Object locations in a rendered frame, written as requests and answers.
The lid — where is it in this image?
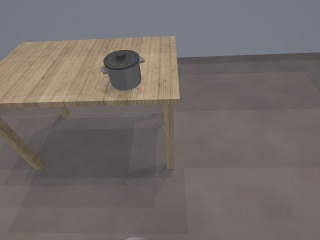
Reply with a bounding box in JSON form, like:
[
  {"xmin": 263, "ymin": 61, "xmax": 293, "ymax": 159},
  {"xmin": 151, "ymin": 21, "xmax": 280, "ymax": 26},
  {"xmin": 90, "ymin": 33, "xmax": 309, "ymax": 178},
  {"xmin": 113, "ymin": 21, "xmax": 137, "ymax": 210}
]
[{"xmin": 103, "ymin": 50, "xmax": 140, "ymax": 70}]

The knob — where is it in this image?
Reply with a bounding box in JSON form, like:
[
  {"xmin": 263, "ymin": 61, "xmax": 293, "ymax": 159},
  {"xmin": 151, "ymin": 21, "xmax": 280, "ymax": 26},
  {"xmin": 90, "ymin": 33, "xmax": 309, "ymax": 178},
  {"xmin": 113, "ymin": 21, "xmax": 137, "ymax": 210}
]
[{"xmin": 115, "ymin": 51, "xmax": 126, "ymax": 59}]

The table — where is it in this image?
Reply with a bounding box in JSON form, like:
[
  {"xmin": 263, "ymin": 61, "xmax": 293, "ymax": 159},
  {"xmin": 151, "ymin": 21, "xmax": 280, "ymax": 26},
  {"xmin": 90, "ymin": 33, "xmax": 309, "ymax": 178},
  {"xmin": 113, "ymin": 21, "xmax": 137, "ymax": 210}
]
[{"xmin": 0, "ymin": 36, "xmax": 180, "ymax": 170}]

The pot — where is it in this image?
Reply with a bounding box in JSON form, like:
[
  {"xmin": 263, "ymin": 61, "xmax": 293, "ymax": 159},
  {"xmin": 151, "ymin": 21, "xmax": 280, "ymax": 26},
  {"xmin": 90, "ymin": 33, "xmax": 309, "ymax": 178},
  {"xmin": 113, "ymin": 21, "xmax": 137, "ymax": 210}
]
[{"xmin": 100, "ymin": 56, "xmax": 145, "ymax": 91}]

